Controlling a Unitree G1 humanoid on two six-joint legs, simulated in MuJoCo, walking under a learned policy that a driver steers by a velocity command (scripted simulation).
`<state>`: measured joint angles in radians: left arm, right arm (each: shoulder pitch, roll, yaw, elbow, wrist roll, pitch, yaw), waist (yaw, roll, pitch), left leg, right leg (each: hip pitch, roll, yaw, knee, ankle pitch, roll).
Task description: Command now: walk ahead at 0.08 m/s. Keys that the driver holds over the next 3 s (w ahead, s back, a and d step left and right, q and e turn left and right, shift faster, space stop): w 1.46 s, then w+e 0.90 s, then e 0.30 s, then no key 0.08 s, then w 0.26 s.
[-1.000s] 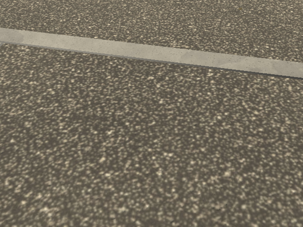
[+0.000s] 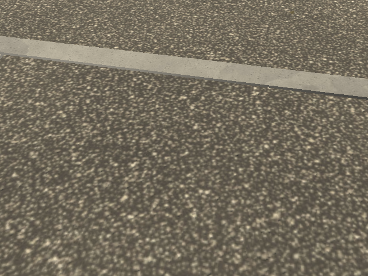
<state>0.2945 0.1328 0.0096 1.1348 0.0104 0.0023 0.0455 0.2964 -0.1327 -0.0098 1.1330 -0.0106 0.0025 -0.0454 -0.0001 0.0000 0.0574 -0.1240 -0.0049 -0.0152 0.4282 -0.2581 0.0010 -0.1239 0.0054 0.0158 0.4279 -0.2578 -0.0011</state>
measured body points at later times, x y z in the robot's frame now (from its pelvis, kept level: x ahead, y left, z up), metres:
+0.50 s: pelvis +0.11 -0.03 +0.00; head +0.12 -0.04 +0.45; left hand +0.02 +0.20 -0.15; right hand +0.17 -0.27 -0.16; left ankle +0.10 +0.09 -0.67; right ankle +0.00 -0.11 -0.74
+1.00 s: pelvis +0.38 +0.01 +0.00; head +0.40 +0.02 +0.45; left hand +0.49 +0.25 -0.14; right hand +0.32 -0.22 -0.14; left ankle +0.35 +0.06 -0.74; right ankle +0.47 -0.14 -0.67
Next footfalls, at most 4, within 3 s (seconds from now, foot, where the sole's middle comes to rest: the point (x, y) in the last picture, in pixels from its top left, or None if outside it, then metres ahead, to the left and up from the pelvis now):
0.72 left None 0.39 0.06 -0.78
1.28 right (216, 226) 0.71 -0.10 -0.78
1.82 left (175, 164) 1.02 0.07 -0.78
2.36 right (232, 136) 1.19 -0.20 -0.78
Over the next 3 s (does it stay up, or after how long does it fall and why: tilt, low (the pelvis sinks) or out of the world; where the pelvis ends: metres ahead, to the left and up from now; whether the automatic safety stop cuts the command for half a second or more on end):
stays up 1.28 -0.18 -0.01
